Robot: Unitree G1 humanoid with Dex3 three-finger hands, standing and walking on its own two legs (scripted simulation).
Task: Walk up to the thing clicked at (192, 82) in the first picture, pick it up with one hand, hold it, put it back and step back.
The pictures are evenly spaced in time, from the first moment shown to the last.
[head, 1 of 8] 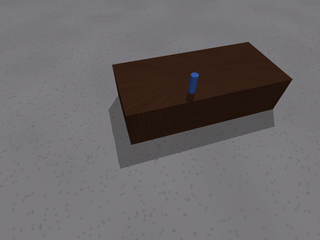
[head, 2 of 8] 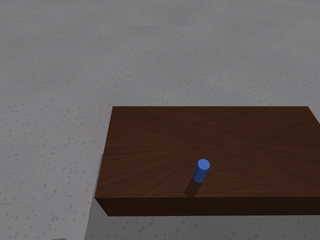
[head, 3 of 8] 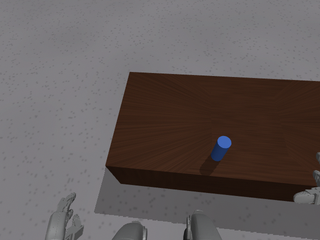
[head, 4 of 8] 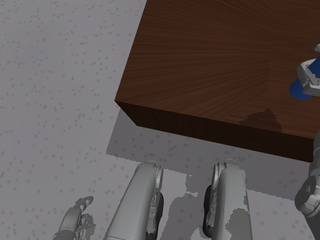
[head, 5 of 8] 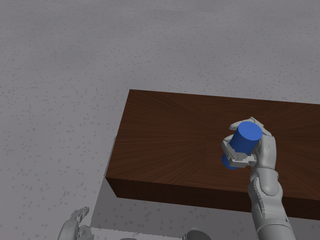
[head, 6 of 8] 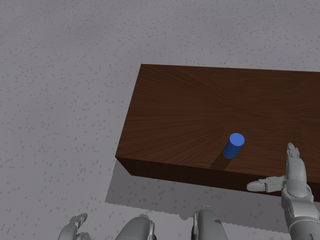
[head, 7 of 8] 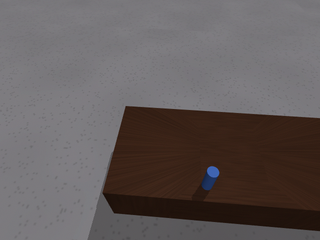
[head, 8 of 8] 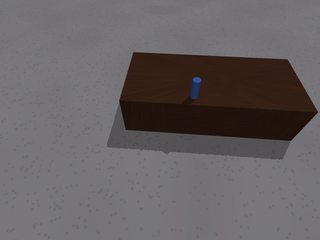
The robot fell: no
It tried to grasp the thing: yes
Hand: right
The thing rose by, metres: 0.38
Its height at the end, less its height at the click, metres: +0.00
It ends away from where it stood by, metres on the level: 0.02
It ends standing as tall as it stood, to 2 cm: yes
